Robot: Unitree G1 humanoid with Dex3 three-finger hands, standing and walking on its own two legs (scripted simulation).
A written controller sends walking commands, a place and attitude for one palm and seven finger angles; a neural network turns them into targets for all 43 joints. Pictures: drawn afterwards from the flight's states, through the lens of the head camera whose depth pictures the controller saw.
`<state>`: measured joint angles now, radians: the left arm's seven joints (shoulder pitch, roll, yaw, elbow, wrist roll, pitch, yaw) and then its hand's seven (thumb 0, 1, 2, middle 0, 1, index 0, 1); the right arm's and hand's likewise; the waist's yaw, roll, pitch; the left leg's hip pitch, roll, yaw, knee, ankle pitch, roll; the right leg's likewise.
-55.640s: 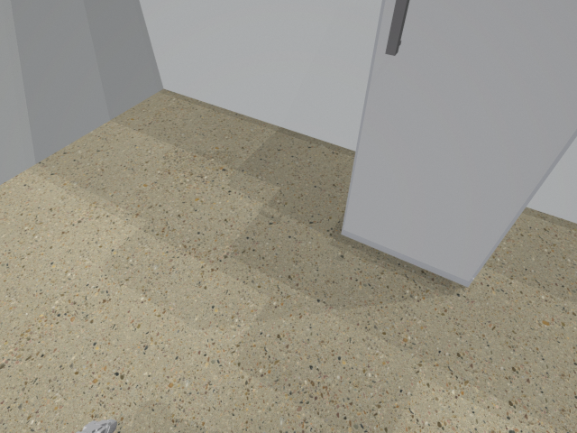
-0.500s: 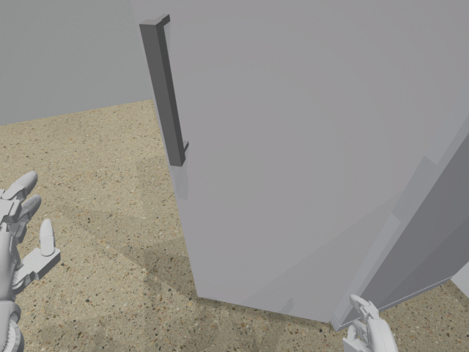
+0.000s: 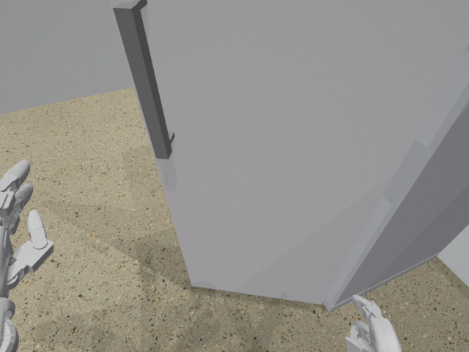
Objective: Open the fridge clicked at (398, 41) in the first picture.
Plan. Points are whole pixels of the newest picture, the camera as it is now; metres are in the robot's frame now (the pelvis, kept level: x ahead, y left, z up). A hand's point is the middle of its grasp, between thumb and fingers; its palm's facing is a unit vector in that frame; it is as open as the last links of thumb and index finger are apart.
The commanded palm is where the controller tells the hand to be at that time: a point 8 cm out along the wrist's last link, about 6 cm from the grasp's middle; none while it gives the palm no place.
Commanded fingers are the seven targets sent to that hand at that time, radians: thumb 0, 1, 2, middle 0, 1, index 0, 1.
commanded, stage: step back with the hand held close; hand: left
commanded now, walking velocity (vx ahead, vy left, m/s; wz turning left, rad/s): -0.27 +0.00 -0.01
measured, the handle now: (153, 88) +0.46 +0.19 +0.24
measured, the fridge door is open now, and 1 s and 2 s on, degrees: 58 58 58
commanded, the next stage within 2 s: stop stepping back and stand still in 1.02 s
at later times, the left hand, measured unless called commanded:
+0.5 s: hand out of the picture +0.11 +0.30 +0.16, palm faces +0.46 -0.75 -0.47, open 7.4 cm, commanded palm +0.05 +0.34 +0.17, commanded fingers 0.00 0.90 0.90 -0.20 -0.30 -0.20 -0.30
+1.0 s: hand out of the picture +0.06 +0.31 +0.17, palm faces +0.41 -0.83 -0.38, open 7.4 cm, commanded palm +0.01 +0.35 +0.17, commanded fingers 0.00 0.90 0.90 -0.20 -0.30 -0.20 -0.30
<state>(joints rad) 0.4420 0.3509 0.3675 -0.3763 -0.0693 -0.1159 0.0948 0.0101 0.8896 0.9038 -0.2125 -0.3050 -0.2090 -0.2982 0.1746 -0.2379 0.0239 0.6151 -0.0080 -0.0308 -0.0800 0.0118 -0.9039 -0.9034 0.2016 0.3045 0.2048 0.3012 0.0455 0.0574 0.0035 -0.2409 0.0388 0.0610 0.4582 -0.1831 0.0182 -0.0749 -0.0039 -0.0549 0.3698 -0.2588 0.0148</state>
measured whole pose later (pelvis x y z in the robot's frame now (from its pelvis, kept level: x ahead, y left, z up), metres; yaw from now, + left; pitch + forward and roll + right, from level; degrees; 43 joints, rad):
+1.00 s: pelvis -0.14 +0.06 -0.01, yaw -2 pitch +1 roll -2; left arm 0.47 0.42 0.38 -0.51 -0.05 -0.23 0.12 0.01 0.89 0.90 -0.22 -0.31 -0.21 -0.30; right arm 0.17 -0.18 0.02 0.64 -0.01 -0.07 -0.06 0.01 -0.90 -0.90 0.20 0.30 0.21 0.30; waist 0.07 -0.04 -0.04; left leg -0.51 -0.01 0.05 0.77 -0.32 -0.03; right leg -0.18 0.03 0.03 0.48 -0.31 0.01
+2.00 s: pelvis -0.23 +0.11 -0.01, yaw -1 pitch -2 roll +0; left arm 0.48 0.35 0.38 -0.42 -0.04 -0.21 0.15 0.01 0.89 0.90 -0.21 -0.31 -0.21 -0.30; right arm 0.25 -0.23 0.00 0.68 -0.01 -0.12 -0.08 0.01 -0.90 -0.90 0.20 0.30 0.21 0.30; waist 0.03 0.00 -0.01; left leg -0.29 0.04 0.03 0.57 -0.24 0.01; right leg -0.19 0.03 -0.08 0.58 -0.35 -0.05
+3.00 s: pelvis -0.25 +0.14 +0.00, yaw +1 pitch +0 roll -2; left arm 0.36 0.19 0.01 1.14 0.01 0.02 0.01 0.00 0.94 0.90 -0.21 -0.30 -0.20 -0.30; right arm 0.32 -0.17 0.00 1.08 -0.02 0.04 -0.02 0.01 -0.91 -0.90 0.20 0.30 0.20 0.30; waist 0.00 0.01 0.06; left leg -0.32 0.00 0.01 0.49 -0.17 0.03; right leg -0.19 0.00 -0.10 0.44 -0.25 -0.01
